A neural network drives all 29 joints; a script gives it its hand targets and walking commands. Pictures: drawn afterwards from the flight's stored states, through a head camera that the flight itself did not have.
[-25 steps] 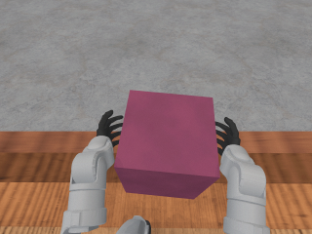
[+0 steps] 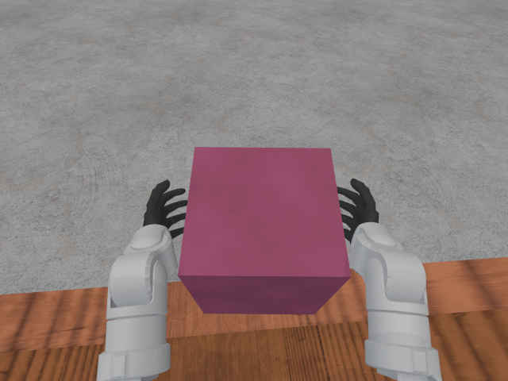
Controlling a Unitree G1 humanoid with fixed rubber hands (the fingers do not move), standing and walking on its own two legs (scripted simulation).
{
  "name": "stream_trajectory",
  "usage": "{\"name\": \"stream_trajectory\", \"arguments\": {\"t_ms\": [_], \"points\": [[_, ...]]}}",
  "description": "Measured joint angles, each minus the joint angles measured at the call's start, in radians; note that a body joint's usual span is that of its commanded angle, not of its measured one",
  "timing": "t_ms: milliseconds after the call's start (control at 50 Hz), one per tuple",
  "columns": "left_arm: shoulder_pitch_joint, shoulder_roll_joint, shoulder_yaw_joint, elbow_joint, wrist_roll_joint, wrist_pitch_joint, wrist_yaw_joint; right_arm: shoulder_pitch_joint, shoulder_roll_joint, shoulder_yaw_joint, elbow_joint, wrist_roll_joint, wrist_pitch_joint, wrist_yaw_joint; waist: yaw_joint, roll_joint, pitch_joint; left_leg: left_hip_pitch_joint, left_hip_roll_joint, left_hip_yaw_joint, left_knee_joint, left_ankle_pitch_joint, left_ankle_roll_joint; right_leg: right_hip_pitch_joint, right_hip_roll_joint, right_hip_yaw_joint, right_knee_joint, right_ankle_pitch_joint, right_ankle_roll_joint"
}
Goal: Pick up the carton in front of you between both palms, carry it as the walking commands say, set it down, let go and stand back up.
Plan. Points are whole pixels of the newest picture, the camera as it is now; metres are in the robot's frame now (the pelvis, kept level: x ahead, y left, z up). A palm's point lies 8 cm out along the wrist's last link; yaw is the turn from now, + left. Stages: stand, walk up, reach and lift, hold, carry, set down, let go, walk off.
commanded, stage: carry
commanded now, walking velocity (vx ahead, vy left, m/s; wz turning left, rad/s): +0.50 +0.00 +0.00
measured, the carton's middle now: (260, 239) +0.35 -0.01 +0.03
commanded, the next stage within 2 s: none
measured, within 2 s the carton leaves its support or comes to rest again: neither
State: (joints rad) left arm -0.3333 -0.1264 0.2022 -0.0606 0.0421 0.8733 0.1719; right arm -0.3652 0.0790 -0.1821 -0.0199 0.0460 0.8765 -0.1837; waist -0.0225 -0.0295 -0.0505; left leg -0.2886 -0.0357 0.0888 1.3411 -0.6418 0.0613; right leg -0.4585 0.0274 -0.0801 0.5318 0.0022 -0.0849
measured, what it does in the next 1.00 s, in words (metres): goes down: left foot 0.11 m lower, then right foot 0.11 m lower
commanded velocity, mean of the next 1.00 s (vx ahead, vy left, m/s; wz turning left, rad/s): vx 0.50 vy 0.00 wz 0.00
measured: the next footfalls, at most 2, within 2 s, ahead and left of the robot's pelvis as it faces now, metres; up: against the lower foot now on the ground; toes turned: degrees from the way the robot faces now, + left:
left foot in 0.40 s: +0.45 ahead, +0.06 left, -0.11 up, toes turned +1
right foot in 0.84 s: +0.75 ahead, -0.09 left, -0.22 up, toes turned -1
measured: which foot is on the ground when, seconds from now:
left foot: up 0.00-0.38, down 0.40-0.84, up 0.86-1.00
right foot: down 0.00-0.40, up 0.42-0.82, down 0.84-1.00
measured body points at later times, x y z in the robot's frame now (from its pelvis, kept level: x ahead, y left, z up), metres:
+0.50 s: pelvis +0.36 +0.01 -0.13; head +0.36 +0.01 +0.32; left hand +0.70 +0.14 -0.04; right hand +0.68 -0.17 -0.04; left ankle +0.41 +0.06 -0.84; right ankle +0.24 -0.09 -0.69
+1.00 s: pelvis +0.72 -0.04 -0.24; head +0.73 -0.03 +0.21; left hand +1.03 +0.14 -0.17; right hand +1.06 -0.17 -0.17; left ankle +0.69 +0.09 -0.87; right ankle +0.71 -0.09 -0.95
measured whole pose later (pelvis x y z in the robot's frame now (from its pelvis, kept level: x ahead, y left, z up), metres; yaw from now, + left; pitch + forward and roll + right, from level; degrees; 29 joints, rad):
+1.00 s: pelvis +0.72 -0.04 -0.24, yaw -1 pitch +4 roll -1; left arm -0.34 -0.10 0.17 0.00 -0.02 0.93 0.20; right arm -0.34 0.11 -0.23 0.01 -0.01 0.91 -0.18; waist 0.09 0.00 -0.06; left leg -0.64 0.00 -0.05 1.30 -0.49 0.02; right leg -0.43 0.11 -0.07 0.75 -0.40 -0.12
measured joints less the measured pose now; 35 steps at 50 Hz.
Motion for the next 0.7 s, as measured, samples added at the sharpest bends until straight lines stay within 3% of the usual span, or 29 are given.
{"name": "stream_trajectory", "arguments": {"t_ms": [20, 60, 100, 140, 180, 260, 320, 360, 380, 400, 420, 440, 480, 520, 580, 660, 700], "points": [[-0.016, 0.003, -0.007, 0.017, -0.003, 0.0, 0.004, -0.007, -0.01, -0.003, 0.007, -0.003, 0.0, 0.002, 0.027, 0.015, -0.001, -0.052, 0.002, -0.033, 0.113, 0.009, -0.011, -0.003, 0.024, 0.004, 0.059, -0.159, -0.011], [-0.024, 0.016, -0.026, 0.039, -0.031, 0.018, 0.008, -0.005, -0.009, -0.012, 0.023, -0.019, 0.007, -0.002, 0.073, 0.023, -0.004, -0.158, -0.001, -0.089, 0.202, 0.057, -0.023, -0.014, 0.053, 0.004, 0.146, -0.234, -0.042], [-0.011, 0.022, -0.034, 0.053, -0.05, 0.039, 0.018, 0.012, 0.013, -0.031, 0.032, -0.042, 0.021, -0.006, 0.103, 0.024, -0.004, -0.257, 0.012, -0.125, 0.148, 0.119, -0.027, -0.01, 0.069, 0.003, 0.209, -0.323, -0.046], [-0.001, 0.023, -0.029, 0.069, -0.064, 0.048, 0.021, 0.03, 0.041, -0.052, 0.029, -0.061, 0.033, -0.001, 0.119, 0.023, 0.005, -0.334, 0.033, -0.139, -0.007, 0.145, -0.039, 0.012, 0.072, 0.005, 0.235, -0.391, -0.044], [-0.001, 0.021, -0.023, 0.08, -0.075, 0.045, 0.021, 0.043, 0.061, -0.07, 0.018, -0.074, 0.033, 0.008, 0.128, 0.027, 0.022, -0.394, 0.052, -0.138, -0.148, 0.234, -0.041, 0.041, 0.072, 0.007, 0.248, -0.435, -0.04], [-0.02, 0.018, -0.027, 0.082, -0.092, 0.017, 0.02, 0.06, 0.066, -0.077, -0.027, -0.082, 0.01, 0.019, 0.141, 0.042, 0.046, -0.447, 0.071, -0.124, -0.433, 0.636, -0.018, 0.093, 0.078, 0.025, 0.31, -0.552, -0.038], [-0.029, 0.014, -0.041, 0.063, -0.095, 0.0, 0.019, 0.074, 0.056, -0.07, -0.073, -0.079, -0.002, 0.018, 0.146, 0.063, 0.043, -0.389, 0.059, -0.093, -0.692, 0.834, -0.009, 0.15, 0.09, 0.036, 0.374, -0.668, -0.032], [-0.031, 0.018, -0.044, 0.045, -0.095, 0.001, 0.018, 0.072, 0.052, -0.06, -0.086, -0.081, -0.005, 0.015, 0.132, 0.066, 0.027, -0.327, 0.038, -0.049, -0.768, 0.945, 0.006, 0.183, 0.088, 0.028, 0.458, -0.75, -0.027], [-0.028, 0.024, -0.041, 0.035, -0.095, 0.007, 0.017, 0.063, 0.051, -0.051, -0.08, -0.084, -0.004, 0.014, 0.112, 0.065, 0.019, -0.276, 0.024, -0.023, -0.794, 0.951, 0.018, 0.192, 0.077, 0.014, 0.532, -0.681, -0.026], [-0.023, 0.032, -0.037, 0.024, -0.095, 0.014, 0.016, 0.049, 0.05, -0.039, -0.07, -0.089, 0.001, 0.013, 0.081, 0.07, 0.009, -0.21, 0.014, -0.001, -0.824, 0.918, 0.035, 0.179, 0.074, 0.003, 0.657, -0.646, -0.018], [-0.026, 0.042, -0.035, 0.022, -0.094, 0.017, 0.012, 0.033, 0.049, -0.032, -0.059, -0.093, 0.005, 0.012, 0.051, 0.062, -0.002, -0.175, -0.003, -0.004, -0.804, 0.729, 0.036, 0.139, 0.065, 0.005, 0.808, -0.642, -0.002], [-0.038, 0.051, -0.033, 0.031, -0.088, 0.017, 0.009, 0.018, 0.043, -0.026, -0.045, -0.089, 0.006, 0.008, 0.021, 0.046, -0.005, -0.18, -0.023, 0.007, -0.747, 0.574, 0.069, 0.091, 0.055, 0.024, 0.933, -0.646, 0.017], [-0.035, 0.052, -0.019, 0.049, -0.063, 0.023, 0.015, 0.005, 0.025, -0.005, -0.011, -0.057, 0.022, 0.001, -0.02, 0.037, -0.015, -0.185, -0.051, 0.006, -0.646, 0.356, 0.08, -0.016, 0.047, 0.076, 1.042, -0.602, 0.029], [-0.02, 0.034, 0.003, 0.064, -0.041, 0.038, 0.019, 0.008, 0.018, 0.004, 0.016, -0.038, 0.044, -0.013, -0.053, 0.042, -0.018, -0.182, -0.059, 0.008, -0.584, 0.303, 0.061, -0.115, 0.024, 0.105, 0.998, -0.552, 0.037], [0.005, -0.001, 0.037, 0.075, -0.017, 0.05, 0.007, 0.019, 0.02, -0.002, 0.057, -0.023, 0.05, -0.017, -0.072, 0.039, -0.003, -0.141, -0.061, 0.006, -0.547, 0.216, 0.074, -0.217, -0.026, 0.124, 0.758, -0.466, 0.056], [0.027, -0.018, 0.057, 0.058, -0.003, 0.035, -0.012, 0.007, 0.029, -0.011, 0.087, -0.019, 0.027, -0.01, -0.078, 0.024, 0.027, -0.077, -0.058, -0.007, -0.524, 0.127, 0.065, -0.302, -0.069, 0.119, 0.542, -0.151, 0.044], [0.035, -0.014, 0.055, 0.033, -0.003, 0.021, -0.016, -0.004, 0.033, -0.006, 0.088, -0.017, 0.005, -0.006, -0.082, 0.01, 0.037, -0.042, -0.06, -0.018, -0.506, 0.072, 0.058, -0.291, -0.076, 0.114, 0.358, 0.03, 0.039]]}}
